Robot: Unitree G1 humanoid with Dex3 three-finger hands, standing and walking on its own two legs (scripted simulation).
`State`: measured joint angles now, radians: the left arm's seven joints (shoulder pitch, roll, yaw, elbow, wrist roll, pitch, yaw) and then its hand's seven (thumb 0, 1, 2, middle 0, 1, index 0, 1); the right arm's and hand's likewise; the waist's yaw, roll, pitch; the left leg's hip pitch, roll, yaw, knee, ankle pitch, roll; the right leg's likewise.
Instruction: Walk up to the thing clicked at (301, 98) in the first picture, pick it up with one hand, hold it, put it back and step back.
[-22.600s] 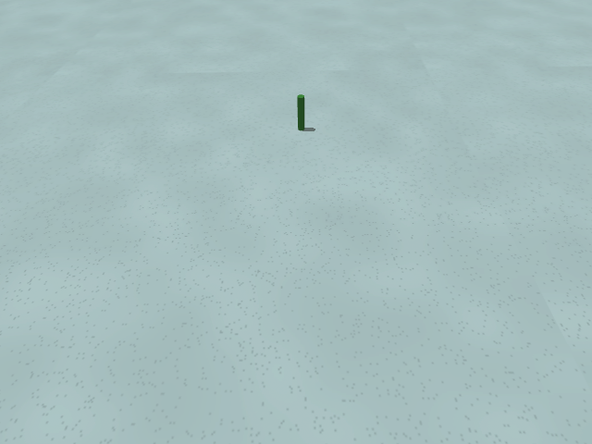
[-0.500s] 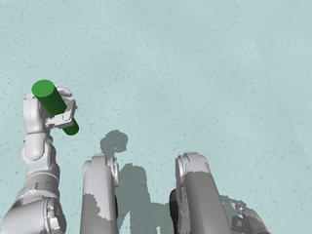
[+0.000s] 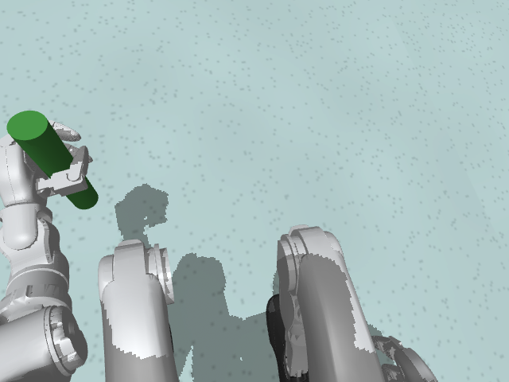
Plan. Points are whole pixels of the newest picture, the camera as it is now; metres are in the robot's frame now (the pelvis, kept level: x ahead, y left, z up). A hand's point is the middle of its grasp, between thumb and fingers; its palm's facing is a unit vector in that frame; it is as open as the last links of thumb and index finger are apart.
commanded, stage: crouch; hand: left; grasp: from the side
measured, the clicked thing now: (62, 169) +0.44 +0.27 -0.07
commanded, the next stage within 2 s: lower in 0.26 s
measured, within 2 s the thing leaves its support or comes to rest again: neither
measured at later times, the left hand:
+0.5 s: hand (78, 174) +0.44 +0.25 -0.10, palm faces +0.18 -0.98 -0.03, open 5.6 cm
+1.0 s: hand (89, 182) +0.45 +0.26 -0.16, palm faces +0.18 -0.98 -0.02, open 5.6 cm
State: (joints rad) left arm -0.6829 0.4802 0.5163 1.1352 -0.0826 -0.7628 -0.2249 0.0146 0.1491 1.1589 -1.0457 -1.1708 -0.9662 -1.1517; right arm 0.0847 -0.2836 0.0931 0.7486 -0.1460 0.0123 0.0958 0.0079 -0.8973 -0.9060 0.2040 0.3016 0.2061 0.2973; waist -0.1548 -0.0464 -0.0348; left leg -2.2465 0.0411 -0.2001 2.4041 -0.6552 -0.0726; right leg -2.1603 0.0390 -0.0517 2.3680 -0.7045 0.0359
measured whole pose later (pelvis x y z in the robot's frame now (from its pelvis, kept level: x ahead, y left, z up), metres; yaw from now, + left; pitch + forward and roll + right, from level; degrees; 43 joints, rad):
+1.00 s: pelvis +0.00 +0.02 -0.04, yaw -6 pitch +18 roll -12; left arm -0.64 0.68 0.53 1.25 -0.09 -0.91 -0.15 0.01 0.14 1.17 -1.05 -1.16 -0.97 -1.14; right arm -0.07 -0.35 0.31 0.64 -0.27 0.04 0.14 0.00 -0.92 -0.91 0.21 0.30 0.21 0.30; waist -0.23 -0.17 0.19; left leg -2.26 0.02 -0.33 2.60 -0.68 -0.07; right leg -2.12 0.08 -0.13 2.46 -0.70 0.07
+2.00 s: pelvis -0.01 +0.03 -0.05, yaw -9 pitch +13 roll -16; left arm -0.65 0.78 0.51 1.38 -0.09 -1.05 -0.03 0.02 0.16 0.96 -1.06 -1.06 -0.98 -1.03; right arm -0.14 -0.36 0.45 0.58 -0.34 0.03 0.15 0.00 -0.90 -0.90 0.21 0.30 0.21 0.30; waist -0.25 -0.24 0.26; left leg -2.24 0.03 -0.40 2.65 -0.69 -0.04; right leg -2.06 0.11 -0.19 2.44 -0.67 0.08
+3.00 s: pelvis -0.01 +0.03 -0.01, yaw -6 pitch +23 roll -13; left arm -0.63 0.78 0.52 1.08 0.00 -0.58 -0.15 -0.01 -0.52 0.06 -0.05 -0.03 -0.06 -0.03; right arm 0.00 -0.29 0.22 0.60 -0.13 0.12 0.10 0.00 -0.90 -0.91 0.21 0.30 0.21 0.30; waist -0.14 -0.10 0.03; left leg -2.25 0.05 -0.27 2.48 -0.66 -0.01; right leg -2.09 0.06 -0.12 2.34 -0.68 0.04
